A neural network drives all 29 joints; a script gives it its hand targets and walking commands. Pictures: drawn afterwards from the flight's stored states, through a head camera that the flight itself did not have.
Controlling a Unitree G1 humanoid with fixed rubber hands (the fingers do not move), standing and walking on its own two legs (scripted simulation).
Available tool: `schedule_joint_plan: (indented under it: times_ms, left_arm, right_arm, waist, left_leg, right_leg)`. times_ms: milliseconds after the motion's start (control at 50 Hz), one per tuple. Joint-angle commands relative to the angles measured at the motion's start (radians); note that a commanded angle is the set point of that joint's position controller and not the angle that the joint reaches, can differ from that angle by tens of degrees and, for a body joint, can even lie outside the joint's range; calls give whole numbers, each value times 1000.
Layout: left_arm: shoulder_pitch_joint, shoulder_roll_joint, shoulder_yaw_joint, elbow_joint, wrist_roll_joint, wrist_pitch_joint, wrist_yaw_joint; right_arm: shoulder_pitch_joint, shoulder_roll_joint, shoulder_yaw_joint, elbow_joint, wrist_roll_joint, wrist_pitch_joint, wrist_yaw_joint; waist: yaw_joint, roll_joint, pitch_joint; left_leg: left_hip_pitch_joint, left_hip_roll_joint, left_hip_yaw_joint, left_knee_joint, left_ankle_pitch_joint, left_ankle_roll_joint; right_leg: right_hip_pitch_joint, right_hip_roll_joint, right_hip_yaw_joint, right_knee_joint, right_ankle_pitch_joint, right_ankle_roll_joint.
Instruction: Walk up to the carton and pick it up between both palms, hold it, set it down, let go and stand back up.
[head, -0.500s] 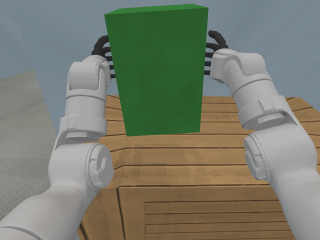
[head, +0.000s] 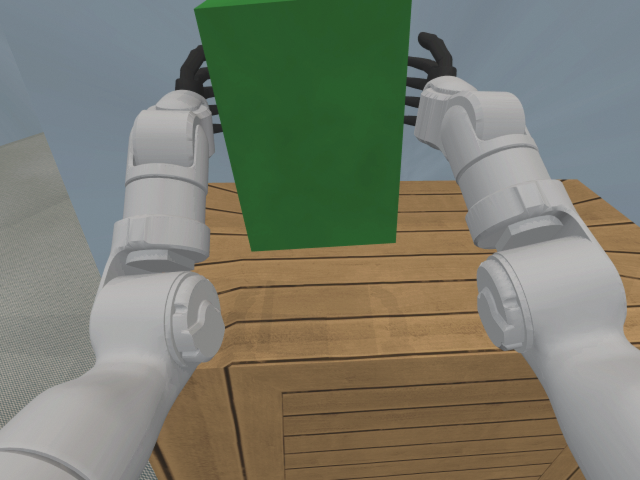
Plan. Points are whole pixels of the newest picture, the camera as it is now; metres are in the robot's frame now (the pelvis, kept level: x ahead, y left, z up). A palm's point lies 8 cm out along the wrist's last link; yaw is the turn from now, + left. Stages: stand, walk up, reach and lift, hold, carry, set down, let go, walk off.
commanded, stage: set down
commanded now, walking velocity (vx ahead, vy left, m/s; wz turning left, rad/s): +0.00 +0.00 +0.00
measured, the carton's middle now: (314, 117) +0.40 -0.01 +0.32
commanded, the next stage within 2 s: none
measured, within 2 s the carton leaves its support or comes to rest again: neither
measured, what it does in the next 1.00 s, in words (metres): stands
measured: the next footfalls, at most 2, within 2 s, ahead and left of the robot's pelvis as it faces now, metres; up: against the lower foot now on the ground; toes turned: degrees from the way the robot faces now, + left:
none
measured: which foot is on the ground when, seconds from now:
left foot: down 0.00-1.00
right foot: down 0.00-1.00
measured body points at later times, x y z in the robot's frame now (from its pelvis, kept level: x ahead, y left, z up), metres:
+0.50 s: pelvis -0.01 +0.02 +0.00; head -0.07 +0.08 +0.44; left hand +0.43 +0.17 +0.28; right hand +0.40 -0.10 +0.29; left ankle +0.03 +0.15 -0.75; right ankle -0.01 -0.14 -0.75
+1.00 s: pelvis +0.01 +0.02 +0.00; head -0.03 +0.05 +0.45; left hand +0.45 +0.12 +0.25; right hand +0.41 -0.14 +0.23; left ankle +0.03 +0.15 -0.75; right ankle -0.01 -0.14 -0.75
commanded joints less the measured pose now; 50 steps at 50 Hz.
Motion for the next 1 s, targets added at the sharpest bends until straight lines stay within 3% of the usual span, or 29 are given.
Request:
schedule_joint_plan:
  times_ms: [0, 20, 80, 120, 140, 180, 260, 280, 300, 320, 340, 360, 400, 460, 480, 520, 580, 600, 620, 640, 660, 760, 780, 800, 860, 880, 940, 960, 980]
  left_arm:
    - [-899, -554, -241, -58, -171, -134, -150]
    - [-928, -544, -234, -59, -163, -150, -147]
    - [-874, -526, -195, 38, -140, -175, -152]
    - [-860, -512, -194, 71, -135, -194, -163]
    - [-853, -533, -190, 89, -126, -200, -161]
    - [-879, -526, -186, 123, -118, -219, -161]
    - [-869, -588, -249, 67, -158, -252, -139]
    - [-871, -597, -258, 80, -166, -249, -141]
    - [-865, -607, -274, 69, -165, -256, -135]
    - [-867, -639, -299, 50, -174, -258, -132]
    - [-857, -661, -316, 45, -170, -257, -131]
    - [-857, -658, -325, 53, -171, -258, -135]
    - [-884, -678, -341, 25, -183, -267, -131]
    - [-880, -713, -403, -9, -199, -281, -127]
    - [-857, -705, -388, 9, -182, -276, -122]
    - [-844, -724, -398, -20, -193, -277, -121]
    - [-769, -706, -376, 32, -159, -267, -137]
    - [-737, -712, -367, 18, -148, -262, -139]
    - [-704, -710, -364, 18, -140, -259, -147]
    - [-683, -695, -354, 62, -126, -254, -153]
    - [-651, -678, -334, 82, -114, -253, -164]
    - [-620, -683, -326, 43, -92, -250, -180]
    - [-633, -685, -342, 6, -92, -252, -182]
    - [-622, -677, -338, 13, -93, -253, -183]
    - [-596, -709, -379, -33, -107, -259, -188]
    - [-603, -709, -391, -54, -112, -266, -191]
    - [-579, -710, -366, -56, -100, -265, -193]
    - [-570, -696, -372, -34, -99, -262, -201]
    - [-582, -702, -374, -33, -94, -263, -207]
  right_arm:
    - [-843, 703, 99, -314, 111, -133, 139]
    - [-808, 686, 75, -253, 87, -137, 138]
    - [-779, 682, 52, -209, 43, -179, 139]
    - [-756, 667, 0, -169, 9, -206, 143]
    - [-766, 647, -42, -156, -19, -223, 148]
    - [-762, 641, -80, -116, -71, -255, 163]
    - [-792, 669, -52, -185, -85, -308, 163]
    - [-800, 677, -33, -195, -97, -314, 163]
    - [-823, 678, -25, -237, -85, -323, 161]
    - [-806, 665, -34, -231, -90, -332, 163]
    - [-822, 665, -28, -249, -87, -340, 168]
    - [-792, 664, -33, -218, -93, -339, 166]
    - [-814, 685, -35, -246, -98, -355, 168]
    - [-772, 672, -35, -262, -110, -369, 168]
    - [-817, 664, -26, -291, -111, -378, 166]
    - [-801, 701, 22, -315, -95, -378, 163]
    - [-751, 686, 28, -314, -91, -377, 159]
    - [-713, 685, 23, -285, -90, -379, 159]
    - [-664, 700, 39, -275, -91, -376, 161]
    - [-709, 682, 35, -295, -78, -380, 160]
    - [-647, 681, 48, -288, -85, -372, 159]
    - [-674, 704, 107, -378, -82, -383, 160]
    - [-650, 728, 130, -397, -85, -387, 158]
    - [-672, 737, 150, -431, -75, -389, 151]
    - [-688, 773, 193, -522, -57, -406, 144]
    - [-670, 785, 210, -543, -59, -407, 138]
    - [-685, 804, 240, -582, -56, -403, 133]
    - [-631, 809, 227, -559, -82, -397, 130]
    - [-655, 812, 240, -581, -81, -403, 132]
  waist:
    - [63, -13, -360]
    - [27, -16, -328]
    - [33, -24, -274]
    - [7, -19, -270]
    - [3, 15, -225]
    - [-22, 19, -196]
    - [-34, 60, -311]
    - [-52, 51, -314]
    - [-44, 57, -357]
    - [-60, 103, -333]
    - [-58, 107, -329]
    - [-84, 120, -315]
    - [-62, 155, -332]
    - [-113, 182, -356]
    - [-80, 184, -376]
    - [-72, 162, -402]
    - [-89, 131, -343]
    - [-77, 147, -307]
    - [-84, 125, -298]
    - [-73, 126, -285]
    - [-72, 94, -239]
    - [-39, 50, -257]
    - [-67, 32, -271]
    - [-35, 27, -284]
    - [-35, 27, -339]
    - [-47, 5, -357]
    - [-11, -17, -363]
    - [-37, -33, -337]
    - [-21, -12, -349]
  left_leg:
    - [190, -139, 41, -15, 198, 4]
    - [193, -138, 33, -26, 177, 7]
    - [191, -133, 43, -49, 154, 16]
    - [212, -130, 44, -53, 137, 7]
    - [198, -129, 48, -69, 82, 10]
    - [189, -125, 49, -94, -17, 17]
    - [258, -137, 53, -58, 112, -7]
    - [283, -137, 48, -59, 115, 3]
    - [310, -133, 53, -50, 131, 2]
    - [311, -133, 53, -52, 139, -12]
    - [338, -131, 50, -50, 147, -18]
    - [321, -127, 43, -55, 144, -19]
    - [324, -132, 48, -57, 117, -22]
    - [359, -131, 36, -44, 156, -34]
    - [370, -125, 40, -35, 194, -37]
    - [408, -120, 39, -16, 256, -35]
    - [381, -122, 48, -16, 256, -32]
    - [385, -121, 38, -25, 293, -36]
    - [391, -120, 36, -11, 316, -29]
    - [391, -118, 42, -21, 325, -28]
    - [355, -125, 48, -29, 300, -19]
    - [338, -131, 53, -28, 329, -6]
    - [362, -137, 45, -21, 353, -7]
    - [346, -138, 56, -13, 375, -2]
    - [343, -145, 53, 0, 403, -2]
    - [338, -148, 51, -1, 381, 8]
    - [337, -148, 49, -12, 358, 23]
    - [330, -143, 49, -19, 308, 36]
    - [322, -148, 53, -21, 297, 35]
  right_leg:
    - [13, 110, 10, -44, 230, 29]
    - [-1, 112, -2, -59, 202, 32]
    - [13, 105, -2, -77, 180, 34]
    - [1, 104, -15, -91, 148, 27]
    - [-9, 103, -9, -105, 66, 21]
    - [-43, 98, -29, -115, -25, 22]
    - [-4, 109, -39, -100, 81, 6]
    - [-7, 109, -48, -110, 75, 6]
    - [2, 115, -51, -102, 89, 7]
    - [-15, 116, -42, -108, 86, 9]
    - [-13, 123, -51, -114, 71, -2]
    - [-9, 117, -51, -116, 71, -2]
    - [6, 111, -54, -119, 57, -9]
    - [-27, 117, -65, -113, 88, -10]
    - [-31, 123, -68, -110, 99, -9]
    - [-10, 117, -57, -111, 159, -14]
    - [24, 123, -66, -112, 179, -10]
    - [37, 123, -64, -115, 206, -3]
    - [49, 123, -65, -114, 228, -14]
    - [59, 118, -60, -116, 238, -5]
    - [89, 119, -63, -119, 243, 0]
    - [121, 117, -60, -101, 313, 24]
    - [120, 114, -67, -92, 364, 21]
    - [154, 112, -59, -84, 407, 24]
    - [186, 110, -50, -68, 483, 37]
    - [192, 105, -53, -60, 500, 37]
    - [183, 94, -49, -55, 519, 47]
    - [169, 91, -50, -59, 504, 45]
    - [189, 87, -45, -57, 496, 47]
